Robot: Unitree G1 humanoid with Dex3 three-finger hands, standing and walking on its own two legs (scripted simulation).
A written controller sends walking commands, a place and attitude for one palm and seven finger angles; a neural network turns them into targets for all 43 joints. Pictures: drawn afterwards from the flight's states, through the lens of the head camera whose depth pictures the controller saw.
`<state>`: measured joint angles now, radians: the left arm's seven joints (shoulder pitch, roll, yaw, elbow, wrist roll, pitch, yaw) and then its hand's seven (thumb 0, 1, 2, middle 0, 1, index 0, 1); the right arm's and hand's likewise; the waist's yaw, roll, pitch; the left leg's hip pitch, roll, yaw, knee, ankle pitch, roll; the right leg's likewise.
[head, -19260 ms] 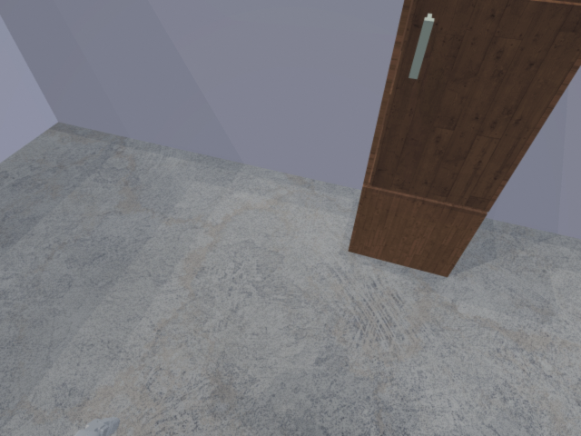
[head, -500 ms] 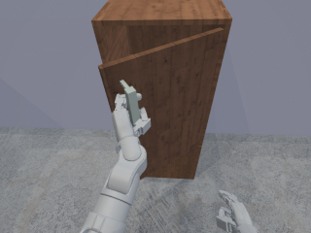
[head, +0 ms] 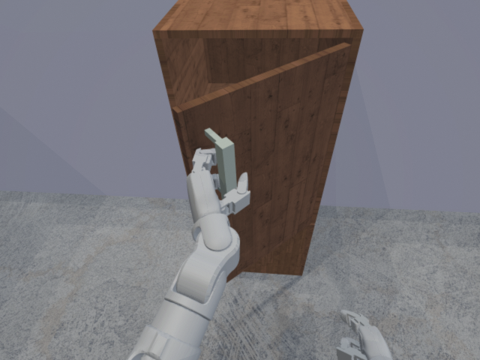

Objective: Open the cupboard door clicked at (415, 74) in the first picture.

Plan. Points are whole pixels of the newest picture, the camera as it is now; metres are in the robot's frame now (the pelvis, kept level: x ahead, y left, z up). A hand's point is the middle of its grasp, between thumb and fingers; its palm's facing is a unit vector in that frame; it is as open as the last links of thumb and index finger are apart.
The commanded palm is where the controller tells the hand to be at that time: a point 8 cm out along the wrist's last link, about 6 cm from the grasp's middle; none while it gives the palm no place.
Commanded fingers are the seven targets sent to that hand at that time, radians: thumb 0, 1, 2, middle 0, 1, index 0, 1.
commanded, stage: open thumb and fingers to let go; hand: left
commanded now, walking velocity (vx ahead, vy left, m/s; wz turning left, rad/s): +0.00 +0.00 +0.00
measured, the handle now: (220, 167) +0.39 +0.06 +0.14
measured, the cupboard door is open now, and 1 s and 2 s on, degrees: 41 45 44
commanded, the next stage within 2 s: slide the hand sideways off the handle in 0.60 s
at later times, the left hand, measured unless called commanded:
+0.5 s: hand (244, 189) +0.35 +0.02 +0.13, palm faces +0.32 -0.94 -0.06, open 14.6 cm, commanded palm +0.30 +0.06 +0.12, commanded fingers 0.00 -0.50 0.30 -0.17 -0.45 -0.17 -0.45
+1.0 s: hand (244, 209) +0.31 +0.02 +0.13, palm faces -0.14 -0.99 -0.02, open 16.3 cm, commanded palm +0.28 +0.07 +0.12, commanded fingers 0.00 -0.50 0.30 -0.15 -0.30 -0.15 -0.30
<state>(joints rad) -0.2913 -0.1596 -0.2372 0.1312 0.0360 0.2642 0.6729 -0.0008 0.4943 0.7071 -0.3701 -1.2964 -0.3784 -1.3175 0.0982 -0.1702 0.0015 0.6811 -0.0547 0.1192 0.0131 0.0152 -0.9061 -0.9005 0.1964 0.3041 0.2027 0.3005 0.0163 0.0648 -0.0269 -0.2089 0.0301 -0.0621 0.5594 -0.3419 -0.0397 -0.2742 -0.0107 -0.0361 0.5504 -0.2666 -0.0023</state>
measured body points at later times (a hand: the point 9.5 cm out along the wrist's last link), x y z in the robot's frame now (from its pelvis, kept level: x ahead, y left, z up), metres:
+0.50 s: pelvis -0.02 +0.01 +0.00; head -0.03 +0.00 +0.45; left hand +0.33 +0.07 +0.14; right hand +0.14 -0.19 -0.12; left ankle -0.03 +0.15 -0.73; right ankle +0.02 -0.12 -0.73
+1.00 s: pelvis -0.03 +0.01 +0.00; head -0.05 -0.02 +0.45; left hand +0.31 +0.07 +0.13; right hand +0.14 -0.21 -0.10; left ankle -0.03 +0.15 -0.73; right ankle +0.02 -0.12 -0.73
